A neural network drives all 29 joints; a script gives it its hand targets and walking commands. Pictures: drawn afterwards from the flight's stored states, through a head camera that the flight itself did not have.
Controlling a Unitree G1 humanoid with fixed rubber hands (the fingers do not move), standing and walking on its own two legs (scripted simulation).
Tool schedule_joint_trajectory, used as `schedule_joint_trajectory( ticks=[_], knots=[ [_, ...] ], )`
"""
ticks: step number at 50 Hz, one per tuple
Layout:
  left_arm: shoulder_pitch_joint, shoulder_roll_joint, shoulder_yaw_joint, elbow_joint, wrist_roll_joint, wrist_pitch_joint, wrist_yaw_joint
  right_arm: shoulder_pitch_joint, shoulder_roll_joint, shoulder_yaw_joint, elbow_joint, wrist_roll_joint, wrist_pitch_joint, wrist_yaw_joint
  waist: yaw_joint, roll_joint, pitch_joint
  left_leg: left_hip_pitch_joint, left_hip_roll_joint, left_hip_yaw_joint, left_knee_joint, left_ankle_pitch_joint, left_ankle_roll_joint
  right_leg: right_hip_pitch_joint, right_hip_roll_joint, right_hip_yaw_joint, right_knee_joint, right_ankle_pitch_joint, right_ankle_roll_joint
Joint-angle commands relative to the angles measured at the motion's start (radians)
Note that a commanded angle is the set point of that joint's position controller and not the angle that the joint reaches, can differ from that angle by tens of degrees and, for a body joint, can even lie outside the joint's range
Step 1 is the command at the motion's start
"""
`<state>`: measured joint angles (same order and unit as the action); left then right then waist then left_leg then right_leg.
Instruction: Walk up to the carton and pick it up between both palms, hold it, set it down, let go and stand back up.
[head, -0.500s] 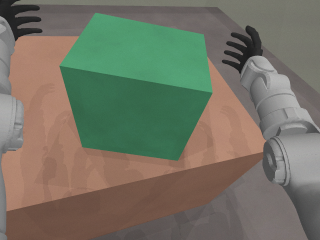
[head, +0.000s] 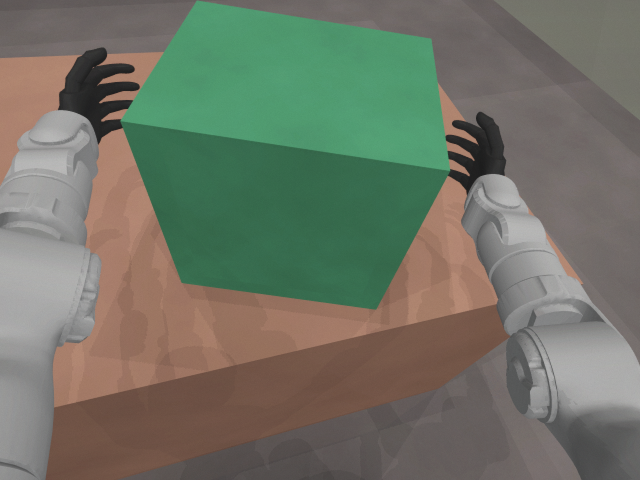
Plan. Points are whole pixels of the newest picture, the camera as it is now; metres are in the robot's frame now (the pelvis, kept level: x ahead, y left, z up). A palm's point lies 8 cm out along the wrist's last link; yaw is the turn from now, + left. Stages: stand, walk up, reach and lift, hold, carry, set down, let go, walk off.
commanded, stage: reach and lift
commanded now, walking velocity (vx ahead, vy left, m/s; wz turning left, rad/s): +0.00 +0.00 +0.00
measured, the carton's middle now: (295, 171) +0.50 -0.04 +0.08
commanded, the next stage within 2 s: none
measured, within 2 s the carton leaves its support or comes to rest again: neither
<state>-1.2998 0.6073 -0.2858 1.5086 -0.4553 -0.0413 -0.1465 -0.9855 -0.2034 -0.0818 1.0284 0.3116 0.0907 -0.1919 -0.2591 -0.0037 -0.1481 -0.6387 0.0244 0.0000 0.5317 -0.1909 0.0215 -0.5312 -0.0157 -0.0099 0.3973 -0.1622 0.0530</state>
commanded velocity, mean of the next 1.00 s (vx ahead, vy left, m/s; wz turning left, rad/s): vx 0.00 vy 0.00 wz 0.00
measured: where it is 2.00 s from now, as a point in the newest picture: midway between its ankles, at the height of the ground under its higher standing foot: outside the picture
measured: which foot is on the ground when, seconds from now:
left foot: down 0.00-1.00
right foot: down 0.00-1.00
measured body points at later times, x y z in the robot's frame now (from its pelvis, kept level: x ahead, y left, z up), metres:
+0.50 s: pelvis +0.01 +0.00 +0.00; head +0.09 +0.05 +0.44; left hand +0.54 +0.18 +0.13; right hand +0.44 -0.24 +0.12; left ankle +0.02 +0.10 -0.73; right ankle +0.00 -0.16 -0.73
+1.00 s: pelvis +0.00 -0.01 +0.00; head +0.08 +0.03 +0.44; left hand +0.54 +0.15 +0.14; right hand +0.43 -0.24 +0.13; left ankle +0.02 +0.10 -0.73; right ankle +0.00 -0.16 -0.73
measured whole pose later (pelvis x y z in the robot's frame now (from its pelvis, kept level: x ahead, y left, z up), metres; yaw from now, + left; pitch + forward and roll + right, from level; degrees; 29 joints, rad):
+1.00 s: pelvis +0.00 -0.01 +0.00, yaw -1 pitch +18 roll -3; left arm -1.25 0.49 -0.18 1.47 -0.34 -0.04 -0.09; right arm -0.99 -0.10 -0.12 1.05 0.24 0.06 -0.28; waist -0.22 -0.02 -0.18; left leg -0.64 0.04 0.01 0.53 -0.20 0.01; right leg -0.55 -0.01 -0.01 0.41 -0.17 0.04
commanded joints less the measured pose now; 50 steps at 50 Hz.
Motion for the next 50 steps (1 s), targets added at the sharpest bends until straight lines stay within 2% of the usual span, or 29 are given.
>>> schedule_joint_trajectory(
  ticks=[1, 5, 11, 18, 23, 33, 41, 46, 50],
  knots=[
    [-0.501, 0.136, 0.015, -0.129, 0.001, -0.068, 0.005, -0.463, -0.195, -0.024, -0.143, -0.011, -0.064, 0.003, 0.004, 0.230, -0.783, 0.623, -0.013, -0.005, 0.035, 0.372, -0.075, 0.102, 0.033, -0.088, 0.017, 0.380, -0.066],
    [-0.485, 0.111, 0.012, -0.118, 0.009, -0.097, 0.008, -0.448, -0.184, -0.020, -0.114, -0.014, -0.094, 0.006, 0.012, 0.235, -0.789, 0.626, -0.007, -0.011, 0.045, 0.395, -0.084, 0.073, 0.035, -0.090, 0.028, 0.366, -0.066],
    [-0.490, 0.082, 0.026, -0.178, 0.030, -0.107, 0.021, -0.449, -0.187, -0.026, -0.097, -0.007, -0.124, 0.006, 0.023, 0.273, -0.828, 0.672, -0.002, -0.011, 0.068, 0.485, -0.110, 0.037, 0.046, -0.095, 0.033, 0.376, -0.067],
    [-0.476, 0.048, 0.046, -0.239, 0.063, -0.080, 0.030, -0.438, -0.195, -0.050, -0.070, -0.010, -0.134, -0.006, 0.017, 0.309, -0.831, 0.738, 0.004, -0.014, 0.086, 0.570, -0.139, 0.002, 0.057, -0.101, 0.016, 0.377, -0.068],
    [-0.458, 0.024, 0.069, -0.267, 0.090, -0.055, 0.033, -0.427, -0.173, -0.055, -0.076, -0.017, -0.130, -0.022, 0.016, 0.309, -0.816, 0.749, 0.004, -0.011, 0.088, 0.601, -0.143, 0.015, 0.059, -0.100, 0.006, 0.393, -0.065],
    [-0.466, -0.005, 0.112, -0.270, 0.124, -0.032, 0.044, -0.437, -0.098, -0.054, -0.130, -0.045, -0.095, -0.056, 0.024, 0.265, -0.785, 0.667, -0.009, 0.010, 0.057, 0.507, -0.118, 0.101, 0.050, -0.086, 0.011, 0.434, -0.054],
    [-0.466, -0.024, 0.134, -0.217, 0.136, -0.024, 0.052, -0.462, -0.038, -0.041, -0.150, -0.066, -0.072, -0.082, 0.031, 0.207, -0.764, 0.584, -0.016, 0.024, 0.029, 0.418, -0.091, 0.173, 0.041, -0.071, 0.024, 0.471, -0.041],
    [-0.491, -0.043, 0.115, -0.220, 0.113, -0.032, 0.052, -0.489, -0.012, -0.039, -0.163, -0.070, -0.064, -0.086, 0.028, 0.198, -0.776, 0.563, -0.016, 0.026, 0.022, 0.387, -0.086, 0.165, 0.038, -0.068, 0.025, 0.463, -0.045],
    [-0.509, -0.056, 0.102, -0.222, 0.104, -0.040, 0.053, -0.506, 0.001, -0.050, -0.166, -0.079, -0.063, -0.087, 0.024, 0.217, -0.790, 0.561, -0.014, 0.025, 0.022, 0.366, -0.090, 0.145, 0.034, -0.069, 0.026, 0.437, -0.051]
  ],
)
